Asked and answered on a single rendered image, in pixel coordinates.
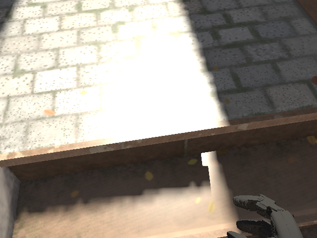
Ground stairs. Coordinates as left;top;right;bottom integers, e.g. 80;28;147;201
8;119;317;238

